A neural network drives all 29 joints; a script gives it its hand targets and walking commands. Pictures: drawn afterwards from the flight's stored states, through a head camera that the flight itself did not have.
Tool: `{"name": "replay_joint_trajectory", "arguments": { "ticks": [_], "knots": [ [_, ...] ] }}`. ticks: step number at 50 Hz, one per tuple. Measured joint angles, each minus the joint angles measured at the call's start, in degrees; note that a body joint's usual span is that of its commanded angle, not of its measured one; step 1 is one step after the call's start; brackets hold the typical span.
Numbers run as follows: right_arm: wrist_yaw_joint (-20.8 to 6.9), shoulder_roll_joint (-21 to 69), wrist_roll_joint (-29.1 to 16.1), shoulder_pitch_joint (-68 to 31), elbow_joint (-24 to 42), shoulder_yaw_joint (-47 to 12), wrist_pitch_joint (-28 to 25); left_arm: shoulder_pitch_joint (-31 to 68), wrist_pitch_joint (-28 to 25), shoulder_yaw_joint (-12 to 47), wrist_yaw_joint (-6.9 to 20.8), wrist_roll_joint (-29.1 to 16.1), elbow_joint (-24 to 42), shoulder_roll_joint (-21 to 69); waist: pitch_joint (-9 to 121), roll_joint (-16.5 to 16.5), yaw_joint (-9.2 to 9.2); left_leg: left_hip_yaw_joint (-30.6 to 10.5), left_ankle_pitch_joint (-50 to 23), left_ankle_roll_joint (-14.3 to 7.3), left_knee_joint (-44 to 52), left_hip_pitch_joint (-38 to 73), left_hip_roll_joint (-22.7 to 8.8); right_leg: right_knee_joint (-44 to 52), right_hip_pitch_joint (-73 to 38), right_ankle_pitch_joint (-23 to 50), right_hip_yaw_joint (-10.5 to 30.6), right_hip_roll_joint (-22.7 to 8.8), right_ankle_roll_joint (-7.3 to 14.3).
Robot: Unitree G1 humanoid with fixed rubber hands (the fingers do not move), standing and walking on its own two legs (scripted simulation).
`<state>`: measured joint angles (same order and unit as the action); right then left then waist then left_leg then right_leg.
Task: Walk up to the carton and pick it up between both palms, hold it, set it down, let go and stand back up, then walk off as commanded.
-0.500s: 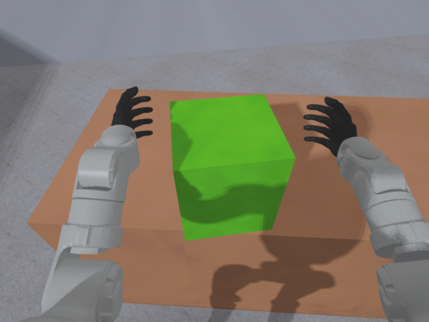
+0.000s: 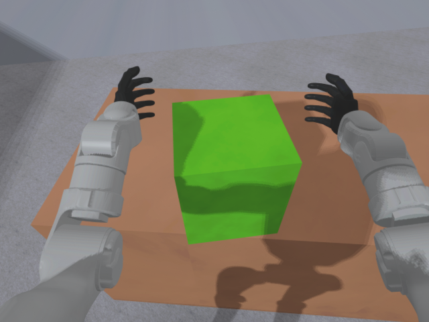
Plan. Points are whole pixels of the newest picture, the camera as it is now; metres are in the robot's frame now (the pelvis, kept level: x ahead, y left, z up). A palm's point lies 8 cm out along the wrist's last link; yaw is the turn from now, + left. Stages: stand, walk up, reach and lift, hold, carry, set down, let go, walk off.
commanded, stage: reach and lift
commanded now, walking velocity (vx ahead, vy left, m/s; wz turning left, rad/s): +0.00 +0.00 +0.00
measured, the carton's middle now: (227, 171) +0.44 +0.03 +0.03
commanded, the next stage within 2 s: none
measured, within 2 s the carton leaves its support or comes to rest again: neither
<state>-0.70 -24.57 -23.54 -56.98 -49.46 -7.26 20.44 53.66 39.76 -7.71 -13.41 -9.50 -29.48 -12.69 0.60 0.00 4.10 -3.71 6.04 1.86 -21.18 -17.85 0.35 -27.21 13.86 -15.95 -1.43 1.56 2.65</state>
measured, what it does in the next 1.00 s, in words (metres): stands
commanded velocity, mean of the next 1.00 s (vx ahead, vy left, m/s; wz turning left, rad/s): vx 0.00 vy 0.00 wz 0.00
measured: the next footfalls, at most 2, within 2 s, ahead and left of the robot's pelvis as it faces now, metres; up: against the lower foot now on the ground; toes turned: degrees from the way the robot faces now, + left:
none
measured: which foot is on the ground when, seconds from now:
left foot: down 0.00-1.00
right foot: down 0.00-1.00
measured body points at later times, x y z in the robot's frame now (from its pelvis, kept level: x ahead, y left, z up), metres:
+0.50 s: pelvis +0.00 +0.00 +0.00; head +0.05 +0.00 +0.45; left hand +0.43 +0.21 +0.10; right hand +0.48 -0.17 +0.13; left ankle +0.05 +0.15 -0.74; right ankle -0.02 -0.08 -0.74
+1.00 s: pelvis +0.01 +0.00 +0.00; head +0.07 +0.00 +0.44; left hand +0.43 +0.19 +0.06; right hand +0.49 -0.15 +0.10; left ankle +0.05 +0.15 -0.74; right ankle -0.02 -0.08 -0.74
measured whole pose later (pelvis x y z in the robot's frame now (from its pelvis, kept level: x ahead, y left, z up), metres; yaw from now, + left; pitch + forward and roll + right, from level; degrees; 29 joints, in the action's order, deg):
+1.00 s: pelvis +0.01 +0.00 +0.00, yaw +0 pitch +14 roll +1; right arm -1.3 -18.0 -20.8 -57.1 -69.2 -6.6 -4.8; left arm 44.2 -2.7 -8.9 -10.7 -1.6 -54.1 -3.1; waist 6.8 -0.5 5.0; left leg -3.7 4.7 1.9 -21.2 -30.5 0.1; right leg -27.2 26.6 -14.5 -1.4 1.8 2.5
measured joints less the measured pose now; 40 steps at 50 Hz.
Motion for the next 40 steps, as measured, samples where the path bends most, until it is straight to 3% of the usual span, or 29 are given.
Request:
{"name": "replay_joint_trajectory", "arguments": {
  "ticks": [7, 23, 31, 40],
  "knots": [
    [-0.3, -0.05, 0.0, -0.1, -4.28, -2.69, -2.26, -1.95, -5.92, 0.0, 1.58, 0.95, -6.12, 1.05, -0.01, 0.42, 0.06, 0.0, -0.02, 0.0, 0.0, -0.04, -0.01, 0.05, 0.03, 0.12, 0.0, 0.01, 0.0],
    [-3.38, 1.01, -0.01, -0.11, -14.53, -1.64, -14.15, -5.66, -26.03, -0.01, 1.86, 2.04, -18.54, 3.61, 4.02, -0.78, 0.36, 0.0, -1.11, 0.0, 0.01, -7.49, -0.24, 0.06, 7.53, 1.22, 0.0, 0.23, 0.0],
    [-3.26, 3.99, 0.83, -0.11, -18.78, -0.96, -20.89, -7.11, -36.03, 0.0, 2.79, 5.1, -24.14, 6.68, 4.96, -0.77, 0.63, 0.0, -1.23, 0.0, 0.01, -10.19, -0.24, 0.06, 10.23, 1.35, 0.0, 0.23, 0.0],
    [-1.47, 6.26, 2.43, -0.12, -19.63, 0.17, -24.91, -9.46, -41.23, -1.02, 2.79, 7.47, -24.64, 9.42, 5.63, -0.72, 0.81, 0.0, -1.28, 0.01, 0.0, -12.46, -0.25, 0.06, 12.49, 1.4, 0.0, 0.23, -0.08]
  ]
}}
